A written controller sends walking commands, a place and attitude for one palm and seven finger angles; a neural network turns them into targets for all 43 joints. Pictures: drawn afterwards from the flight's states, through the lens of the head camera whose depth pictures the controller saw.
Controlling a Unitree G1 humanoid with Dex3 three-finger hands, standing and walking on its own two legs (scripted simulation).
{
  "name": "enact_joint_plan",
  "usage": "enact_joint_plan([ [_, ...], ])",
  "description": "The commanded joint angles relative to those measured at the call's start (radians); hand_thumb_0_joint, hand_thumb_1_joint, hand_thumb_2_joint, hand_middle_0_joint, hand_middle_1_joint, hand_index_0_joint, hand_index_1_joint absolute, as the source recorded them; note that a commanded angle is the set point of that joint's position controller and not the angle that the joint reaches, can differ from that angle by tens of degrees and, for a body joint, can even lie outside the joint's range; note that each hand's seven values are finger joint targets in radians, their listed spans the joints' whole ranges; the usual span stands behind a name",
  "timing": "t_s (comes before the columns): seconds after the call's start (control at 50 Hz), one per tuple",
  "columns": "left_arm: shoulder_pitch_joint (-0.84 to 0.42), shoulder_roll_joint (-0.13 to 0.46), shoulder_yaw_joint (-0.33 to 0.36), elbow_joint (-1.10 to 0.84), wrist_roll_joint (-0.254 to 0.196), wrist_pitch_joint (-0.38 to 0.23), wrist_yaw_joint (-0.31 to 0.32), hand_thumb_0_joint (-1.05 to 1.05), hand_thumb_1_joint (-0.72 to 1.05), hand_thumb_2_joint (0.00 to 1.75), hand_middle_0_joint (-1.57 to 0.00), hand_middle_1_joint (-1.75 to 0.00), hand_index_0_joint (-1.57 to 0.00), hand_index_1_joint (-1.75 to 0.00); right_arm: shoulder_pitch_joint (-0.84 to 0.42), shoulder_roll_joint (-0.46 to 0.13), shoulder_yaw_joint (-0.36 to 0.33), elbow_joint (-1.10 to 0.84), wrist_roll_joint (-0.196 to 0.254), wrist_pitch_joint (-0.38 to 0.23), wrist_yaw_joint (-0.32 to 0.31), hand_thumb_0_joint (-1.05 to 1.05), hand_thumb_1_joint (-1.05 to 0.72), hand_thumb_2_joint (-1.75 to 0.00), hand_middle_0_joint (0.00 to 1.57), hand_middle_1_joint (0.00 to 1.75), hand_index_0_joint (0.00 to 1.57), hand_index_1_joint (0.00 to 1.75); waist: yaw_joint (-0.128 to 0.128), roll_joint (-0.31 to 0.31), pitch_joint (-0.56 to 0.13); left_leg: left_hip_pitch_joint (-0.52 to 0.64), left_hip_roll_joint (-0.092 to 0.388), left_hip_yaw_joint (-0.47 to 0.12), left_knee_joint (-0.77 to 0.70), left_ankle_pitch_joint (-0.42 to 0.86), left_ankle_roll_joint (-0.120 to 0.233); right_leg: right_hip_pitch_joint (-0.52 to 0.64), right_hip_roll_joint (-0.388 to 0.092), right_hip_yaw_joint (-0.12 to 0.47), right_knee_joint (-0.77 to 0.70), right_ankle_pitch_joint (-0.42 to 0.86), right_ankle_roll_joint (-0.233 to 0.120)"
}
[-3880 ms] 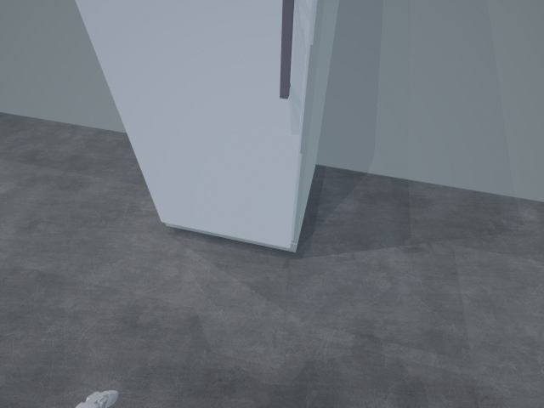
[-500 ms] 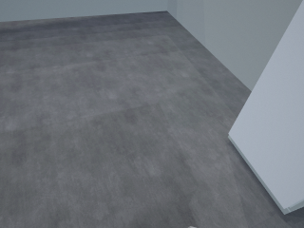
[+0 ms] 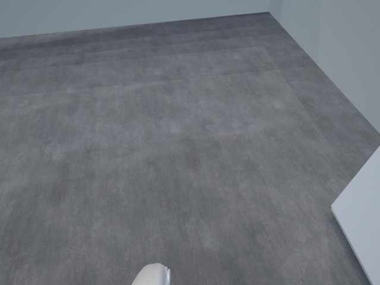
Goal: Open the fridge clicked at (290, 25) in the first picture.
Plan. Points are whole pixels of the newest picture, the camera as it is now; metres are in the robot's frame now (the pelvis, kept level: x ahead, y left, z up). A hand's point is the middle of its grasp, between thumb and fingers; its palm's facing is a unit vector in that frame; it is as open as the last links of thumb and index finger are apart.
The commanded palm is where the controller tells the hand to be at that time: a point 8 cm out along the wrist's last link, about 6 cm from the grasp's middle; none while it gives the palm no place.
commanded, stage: walk to a spot facing it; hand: right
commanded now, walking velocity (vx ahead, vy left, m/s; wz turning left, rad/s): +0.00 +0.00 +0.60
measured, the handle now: out of the picture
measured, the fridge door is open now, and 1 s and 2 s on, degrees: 0 0 0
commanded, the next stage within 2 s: turn to face it in 0.38 s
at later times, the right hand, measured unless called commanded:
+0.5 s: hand (243, 236) +0.29 -0.12 -0.18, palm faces -0.23 +0.95 -0.21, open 7.3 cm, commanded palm none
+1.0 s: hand (281, 246) +0.27 -0.22 -0.18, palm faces -0.09 +0.98 -0.19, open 7.4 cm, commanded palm none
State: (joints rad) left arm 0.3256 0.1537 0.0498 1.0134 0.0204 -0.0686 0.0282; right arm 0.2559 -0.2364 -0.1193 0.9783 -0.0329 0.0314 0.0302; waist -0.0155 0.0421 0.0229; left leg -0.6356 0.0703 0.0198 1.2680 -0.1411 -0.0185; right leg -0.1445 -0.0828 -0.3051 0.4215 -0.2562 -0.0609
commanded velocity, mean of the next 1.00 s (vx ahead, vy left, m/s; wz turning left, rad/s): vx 0.00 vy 0.00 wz -0.06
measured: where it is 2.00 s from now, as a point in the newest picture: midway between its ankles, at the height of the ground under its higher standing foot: outside the picture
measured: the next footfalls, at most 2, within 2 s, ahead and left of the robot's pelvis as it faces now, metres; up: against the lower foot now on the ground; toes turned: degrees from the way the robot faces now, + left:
left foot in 0.34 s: +0.21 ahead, +0.12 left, +0.00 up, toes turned +19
right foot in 0.76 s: +0.27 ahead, -0.10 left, +0.00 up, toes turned +8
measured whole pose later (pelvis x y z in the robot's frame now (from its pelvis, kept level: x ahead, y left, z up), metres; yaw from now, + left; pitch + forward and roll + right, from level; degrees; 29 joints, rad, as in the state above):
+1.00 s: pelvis +0.18 -0.03 +0.00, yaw +8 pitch +1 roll +3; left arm 0.26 0.16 0.04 0.98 0.03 0.02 0.01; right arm 0.21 -0.21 -0.08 0.97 -0.01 0.05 -0.02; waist 0.01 0.01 0.06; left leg -0.46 0.05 0.01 1.04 -0.40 -0.05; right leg -0.31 0.00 0.00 0.46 -0.18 -0.06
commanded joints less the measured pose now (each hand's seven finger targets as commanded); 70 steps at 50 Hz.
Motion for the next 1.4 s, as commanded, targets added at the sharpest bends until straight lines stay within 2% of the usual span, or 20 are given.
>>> enact_joint_plan([
  [0.0,0.058,0.098,0.018,-0.034,-0.012,-0.024,0.005,0.0,0.9,0.9,-0.2,-0.3,-0.2,-0.3,0.017,0.02,0.007,-0.054,-0.002,0.002,0.007,0.0,-0.9,-0.9,0.2,0.3,0.2,0.3,-0.005,-0.134,0.068,-0.121,0.038,-0.012,-0.036,0.062,-0.029,0.032,-0.258,0.12,-0.217,0.274,0.048],
  [0.18,0.172,0.122,0.024,0.023,0.011,0.012,0.009,0.0,0.9,0.9,-0.2,-0.3,-0.2,-0.3,-0.209,0.048,0.03,-0.126,0.003,-0.006,0.003,0.0,-0.9,-0.9,0.2,0.3,0.2,0.3,0.073,-0.173,0.093,-0.044,-0.006,0.123,-0.443,-0.08,-0.005,0.192,-0.279,0.014,-0.063,0.684,-0.038],
  [0.28,0.106,0.183,0.048,-0.019,0.001,0.027,0.002,0.0,0.9,0.9,-0.2,-0.3,-0.2,-0.3,-0.028,-0.006,0.017,-0.094,-0.002,-0.038,-0.007,0.0,-0.9,-0.9,0.2,0.3,0.2,0.3,-0.031,-0.211,-0.07,0.277,-0.099,0.174,-0.665,-0.087,0.054,0.207,-0.277,-0.048,0.286,0.952,0.003],
  [0.3,0.084,0.183,0.049,-0.044,-0.011,0.03,-0.008,0.0,0.9,0.9,-0.2,-0.3,-0.2,-0.3,0.096,-0.066,0.005,-0.062,-0.004,-0.055,-0.014,0.0,-0.9,-0.9,0.2,0.3,0.2,0.3,-0.096,-0.131,-0.153,0.521,-0.056,0.117,-0.783,0.091,0.077,0.063,-0.271,-0.04,0.515,0.801,0.046],
  [0.32,0.094,0.128,0.036,-0.088,-0.023,0.032,-0.015,0.0,0.9,0.9,-0.2,-0.3,-0.2,-0.3,0.191,-0.174,-0.016,-0.043,-0.002,-0.07,-0.026,0.0,-0.9,-0.9,0.2,0.3,0.2,0.3,-0.119,0.103,-0.284,0.865,0.211,-0.277,-0.74,0.642,0.204,-0.291,-0.106,-0.017,0.805,0.009,0.118],
  [0.34,0.048,0.097,0.031,-0.115,-0.024,0.034,-0.003,0.0,0.9,0.9,-0.2,-0.3,-0.2,-0.3,0.213,-0.234,-0.026,-0.026,0.028,-0.064,-0.042,0.0,-0.9,-0.9,0.2,0.3,0.2,0.3,-0.109,0.172,-0.349,0.953,0.364,-0.474,-0.74,1.065,0.332,-0.468,0.005,0.115,1.039,-0.424,0.149],
  [0.36,-0.002,0.109,0.032,-0.132,-0.023,0.042,0.008,0.0,0.9,0.9,-0.2,-0.3,-0.2,-0.3,0.169,-0.211,-0.021,-0.041,0.033,-0.051,-0.055,0.0,-0.9,-0.9,0.2,0.3,0.2,0.3,-0.099,0.066,-0.289,0.883,0.352,-0.37,-0.761,0.98,0.352,-0.476,-0.047,0.24,1.032,-0.357,0.134],
  [0.42,-0.059,0.099,0.03,-0.123,-0.002,0.074,0.0,0.0,0.9,0.9,-0.2,-0.3,-0.2,-0.3,-0.031,-0.125,0.005,-0.102,0.032,-0.045,-0.063,0.0,-0.9,-0.9,0.2,0.3,0.2,0.3,-0.008,-0.015,-0.115,0.536,0.214,-0.273,-0.871,0.568,0.228,-0.417,-0.096,0.286,0.899,-0.175,0.145],
  [0.5,0.052,0.063,0.018,-0.069,0.005,0.109,0.0,0.0,0.9,0.9,-0.2,-0.3,-0.2,-0.3,-0.1,-0.085,0.025,-0.105,0.009,-0.055,-0.06,0.0,-0.9,-0.9,0.2,0.3,0.2,0.3,0.078,0.018,-0.07,0.304,0.127,-0.143,-0.931,0.391,0.179,-0.296,-0.053,0.277,0.769,-0.102,0.143],
  [0.68,-0.092,0.079,-0.003,-0.089,-0.009,0.079,-0.019,0.0,0.9,0.9,-0.2,-0.3,-0.2,-0.3,-0.028,-0.08,0.042,-0.064,0.005,-0.049,-0.057,0.0,-0.9,-0.9,0.2,0.3,0.2,0.3,0.005,0.128,-0.048,0.408,0.154,-0.099,-0.914,0.149,0.169,-0.184,0.018,0.247,0.26,-0.091,0.112],
  [0.72,-0.057,0.095,0.0,-0.076,-0.007,0.075,-0.022,0.0,0.9,0.9,-0.2,-0.3,-0.2,-0.3,-0.029,-0.088,0.038,-0.06,0.015,-0.04,-0.063,0.0,-0.9,-0.9,0.2,0.3,0.2,0.3,0.022,0.056,-0.032,0.36,0.165,-0.063,-0.829,0.107,0.118,-0.073,0.012,0.253,0.093,0.054,0.105],
  [0.76,-0.021,0.198,0.018,-0.083,0.003,0.068,-0.026,0.0,0.9,0.9,-0.2,-0.3,-0.2,-0.3,0.011,-0.022,0.046,-0.082,0.025,-0.024,-0.06,0.0,-0.9,-0.9,0.2,0.3,0.2,0.3,0.017,-0.307,-0.009,0.212,0.019,0.072,-0.585,-0.198,0.006,-0.04,-0.219,0.567,-0.062,0.365,0.002],
  [0.8,-0.04,0.218,0.023,-0.081,0.013,0.074,-0.012,0.0,0.9,0.9,-0.2,-0.3,-0.2,-0.3,-0.044,-0.043,0.044,-0.094,0.014,-0.014,-0.066,0.0,-0.9,-0.9,0.2,0.3,0.2,0.3,0.03,-0.389,0.051,0.181,-0.017,0.015,-0.294,-0.418,-0.018,-0.159,-0.281,0.692,-0.177,0.372,-0.113],
  [0.92,-0.055,0.209,0.035,-0.107,0.004,0.069,-0.005,0.0,0.9,0.9,-0.2,-0.3,-0.2,-0.3,-0.058,-0.037,0.025,-0.085,0.016,-0.016,-0.046,0.0,-0.9,-0.9,0.2,0.3,0.2,0.3,0.027,-0.14,-0.074,0.105,-0.013,-0.02,-0.187,-0.242,-0.041,-0.009,-0.151,0.563,-0.121,0.313,-0.085],
  [1.1,0.013,0.234,0.067,-0.096,0.005,0.084,-0.01,0.0,0.9,0.9,-0.2,-0.3,-0.2,-0.3,-0.138,-0.037,0.026,-0.118,0.024,-0.01,-0.052,0.0,-0.9,-0.9,0.2,0.3,0.2,0.3,0.078,-0.207,-0.136,0.132,-0.038,-0.037,-0.38,-0.317,-0.061,0.074,-0.134,0.71,-0.096,0.304,-0.113],
  [1.24,-0.105,0.243,0.085,-0.143,0.004,0.11,-0.024,0.0,0.9,0.9,-0.2,-0.3,-0.2,-0.3,0.039,-0.073,0.016,-0.085,0.036,-0.007,-0.062,0.0,-0.9,-0.9,0.2,0.3,0.2,0.3,-0.01,-0.206,-0.131,0.564,-0.084,0.008,-0.861,-0.154,-0.015,-0.236,-0.012,0.713,-0.099,0.051,-0.002],
  [1.26,-0.109,0.201,0.083,-0.153,-0.002,0.117,-0.03,0.0,0.9,0.9,-0.2,-0.3,-0.2,-0.3,0.076,-0.132,0.003,-0.082,0.027,-0.011,-0.069,0.0,-0.9,-0.9,0.2,0.3,0.2,0.3,-0.027,-0.083,-0.114,0.699,0.039,-0.095,-0.975,-0.203,0.03,-0.408,0.063,0.629,0.02,-0.116,0.056],
  [1.28,-0.097,0.133,0.073,-0.173,-0.006,0.115,-0.029,0.0,0.9,0.9,-0.2,-0.3,-0.2,-0.3,0.058,-0.231,-0.014,-0.107,0.005,-0.017,-0.076,0.0,-0.9,-0.9,0.2,0.3,0.2,0.3,-0.036,0.232,-0.091,0.709,0.342,-0.419,-1.107,-0.404,0.133,-0.578,0.189,0.408,0.333,-0.245,0.121],
  [1.3,-0.119,0.19,0.087,-0.177,0.01,0.115,-0.029,0.0,0.9,0.9,-0.2,-0.3,-0.2,-0.3,-0.047,-0.231,0.002,-0.143,0.014,-0.009,-0.079,0.0,-0.9,-0.9,0.2,0.3,0.2,0.3,-0.014,0.197,-0.018,0.463,0.446,-0.423,-1.125,-0.409,0.176,-0.538,0.146,0.397,0.544,-0.286,0.113],
  [1.38,-0.068,0.175,0.079,-0.126,0.013,0.137,-0.054,0.0,0.9,0.9,-0.2,-0.3,-0.2,-0.3,-0.183,-0.108,0.039,-0.174,0.019,-0.035,-0.067,0.0,-0.9,-0.9,0.2,0.3,0.2,0.3,0.075,0.142,0.111,0.318,0.22,-0.088,-1.032,-0.091,0.091,-0.478,0.073,0.34,0.805,-0.081,0.127],
])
